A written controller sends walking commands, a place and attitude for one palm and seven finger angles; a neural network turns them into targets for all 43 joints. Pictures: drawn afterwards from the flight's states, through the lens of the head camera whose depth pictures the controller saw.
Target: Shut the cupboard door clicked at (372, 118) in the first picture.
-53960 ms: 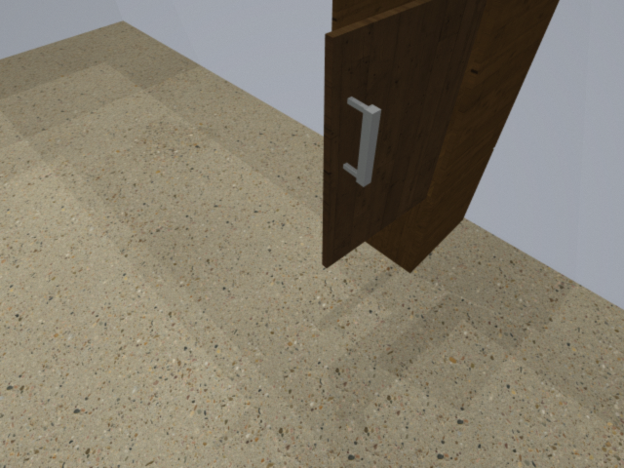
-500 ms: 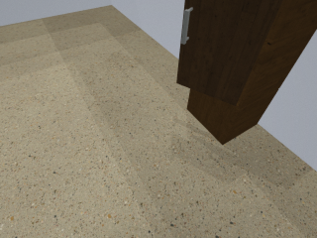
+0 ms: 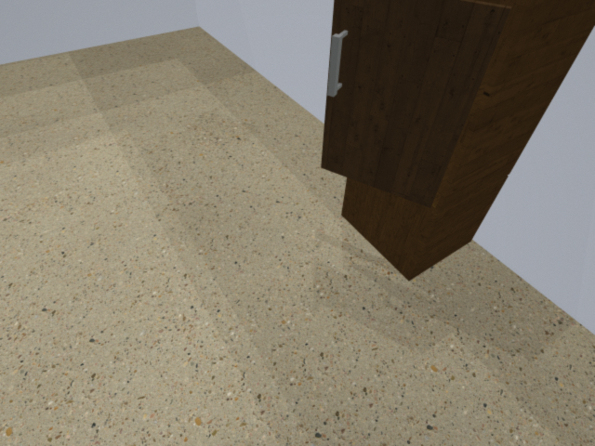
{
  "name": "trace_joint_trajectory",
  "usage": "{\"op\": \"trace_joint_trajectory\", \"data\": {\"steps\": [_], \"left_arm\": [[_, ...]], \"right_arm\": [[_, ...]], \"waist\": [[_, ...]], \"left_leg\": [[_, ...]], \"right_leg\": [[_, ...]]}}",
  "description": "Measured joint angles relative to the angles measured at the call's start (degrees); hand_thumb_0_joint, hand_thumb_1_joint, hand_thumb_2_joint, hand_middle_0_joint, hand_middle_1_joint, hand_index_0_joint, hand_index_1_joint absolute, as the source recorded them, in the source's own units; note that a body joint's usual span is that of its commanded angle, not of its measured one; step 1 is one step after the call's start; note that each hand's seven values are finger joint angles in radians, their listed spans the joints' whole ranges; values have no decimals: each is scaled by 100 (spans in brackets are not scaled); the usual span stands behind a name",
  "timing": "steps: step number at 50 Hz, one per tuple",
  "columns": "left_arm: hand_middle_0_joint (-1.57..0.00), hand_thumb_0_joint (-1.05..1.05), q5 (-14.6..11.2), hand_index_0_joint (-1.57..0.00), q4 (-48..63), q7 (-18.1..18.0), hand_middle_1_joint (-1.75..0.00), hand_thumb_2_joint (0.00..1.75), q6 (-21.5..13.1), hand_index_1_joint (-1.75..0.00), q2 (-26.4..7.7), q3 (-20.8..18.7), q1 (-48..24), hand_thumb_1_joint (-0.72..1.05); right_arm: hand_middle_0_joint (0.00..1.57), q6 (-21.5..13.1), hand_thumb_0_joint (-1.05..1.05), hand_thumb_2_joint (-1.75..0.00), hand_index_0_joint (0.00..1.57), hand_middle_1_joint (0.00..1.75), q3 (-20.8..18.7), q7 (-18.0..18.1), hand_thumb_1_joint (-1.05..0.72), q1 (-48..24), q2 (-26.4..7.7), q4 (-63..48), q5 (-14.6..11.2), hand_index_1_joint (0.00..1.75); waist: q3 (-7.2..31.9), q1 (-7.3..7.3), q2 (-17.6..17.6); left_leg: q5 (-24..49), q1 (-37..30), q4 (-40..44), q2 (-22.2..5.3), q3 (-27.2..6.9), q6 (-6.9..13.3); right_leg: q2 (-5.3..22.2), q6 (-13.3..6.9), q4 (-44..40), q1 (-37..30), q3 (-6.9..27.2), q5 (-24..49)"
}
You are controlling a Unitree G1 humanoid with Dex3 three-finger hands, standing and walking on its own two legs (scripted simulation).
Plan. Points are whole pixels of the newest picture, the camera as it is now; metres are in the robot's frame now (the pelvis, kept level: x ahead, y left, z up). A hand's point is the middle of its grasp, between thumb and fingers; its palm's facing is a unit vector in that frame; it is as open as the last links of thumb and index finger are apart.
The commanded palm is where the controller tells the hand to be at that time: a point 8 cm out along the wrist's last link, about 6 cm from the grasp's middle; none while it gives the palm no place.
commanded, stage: let the arm hang, fingers relaxed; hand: left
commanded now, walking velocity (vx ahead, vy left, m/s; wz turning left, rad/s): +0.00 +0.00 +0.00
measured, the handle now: (338, 64) +1.05 -0.07 +0.05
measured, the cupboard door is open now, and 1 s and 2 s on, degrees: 26 26 26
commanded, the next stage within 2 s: look to check the result in 0.06 s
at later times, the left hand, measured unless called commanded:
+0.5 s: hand out of the picture +0.04 +0.20 -0.17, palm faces +0.01 -0.97 -0.26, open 7.3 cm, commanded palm none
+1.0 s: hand out of the picture +0.08 +0.20 -0.17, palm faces +0.07 -0.96 -0.26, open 7.3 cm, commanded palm none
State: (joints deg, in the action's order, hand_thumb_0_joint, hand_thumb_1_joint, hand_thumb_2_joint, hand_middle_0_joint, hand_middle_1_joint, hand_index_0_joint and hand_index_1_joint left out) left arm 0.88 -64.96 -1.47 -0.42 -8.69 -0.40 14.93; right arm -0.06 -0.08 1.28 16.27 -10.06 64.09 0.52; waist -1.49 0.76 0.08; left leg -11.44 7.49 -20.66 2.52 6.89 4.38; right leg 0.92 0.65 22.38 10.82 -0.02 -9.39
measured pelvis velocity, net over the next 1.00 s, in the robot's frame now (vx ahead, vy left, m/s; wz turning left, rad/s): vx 0.04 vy -0.01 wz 0.07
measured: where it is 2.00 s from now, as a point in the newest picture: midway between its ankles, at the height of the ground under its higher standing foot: (271, 434)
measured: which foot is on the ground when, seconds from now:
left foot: down 0.00-1.00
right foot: down 0.00-1.00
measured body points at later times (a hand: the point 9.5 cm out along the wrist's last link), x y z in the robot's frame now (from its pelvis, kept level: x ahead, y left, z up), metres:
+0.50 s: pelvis +0.02 -0.01 +0.00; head +0.03 -0.01 +0.45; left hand +0.05 +0.25 -0.15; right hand +0.04 -0.26 -0.15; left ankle +0.00 +0.07 -0.74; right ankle +0.03 -0.13 -0.74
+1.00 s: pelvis +0.04 -0.01 +0.00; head +0.06 -0.01 +0.45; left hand +0.08 +0.25 -0.15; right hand +0.08 -0.27 -0.16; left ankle +0.01 +0.07 -0.74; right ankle +0.03 -0.13 -0.74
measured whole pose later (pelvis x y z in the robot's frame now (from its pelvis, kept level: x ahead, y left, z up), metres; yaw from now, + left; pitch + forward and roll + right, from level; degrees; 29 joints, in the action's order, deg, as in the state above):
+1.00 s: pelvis +0.04 -0.01 +0.00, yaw +4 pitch -1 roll +0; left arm 0.6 -63.1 -1.0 -0.1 -13.1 -1.3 10.1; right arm 1.3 0.0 0.3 12.1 -13.7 63.6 0.6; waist -2.4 1.1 0.5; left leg -15.8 7.5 -24.0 2.3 2.5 2.8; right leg 0.9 -0.3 24.1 8.6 -4.3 -14.7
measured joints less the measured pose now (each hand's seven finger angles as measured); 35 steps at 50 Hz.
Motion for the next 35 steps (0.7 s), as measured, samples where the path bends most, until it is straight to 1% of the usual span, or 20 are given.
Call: {"op": "trace_joint_trajectory", "data": {"steps": [14,22,35], "left_arm": [[-20,0,-11,-20,-62,29,-30,90,-13,-30,-241,-47,-114,91],[-20,0,-14,-20,-64,44,-30,90,-20,-30,-390,-49,-271,91],[-20,0,-15,-21,-7,82,-30,90,-46,-30,-533,-37,-549,91]], "right_arm": [[20,-14,1,-90,20,30,-18,3,-91,-134,-195,48,-10,30],[20,-15,1,-90,20,30,-17,-12,-90,-328,-315,47,-8,30],[20,-32,1,-90,20,30,-13,-36,-90,-624,-520,26,-7,30]], "waist": [[-162,-11,72],[-172,-15,72],[-142,-16,50]], "left_leg": [[-11,-87,109,-12,-36,-27],[-25,-172,179,-29,-52,-54],[-20,-300,327,-50,-101,-101]], "right_leg": [[-19,-20,-109,-95,-29,-25],[-40,-39,-177,-181,-43,-43],[-68,-72,-310,-312,-84,-64]]}}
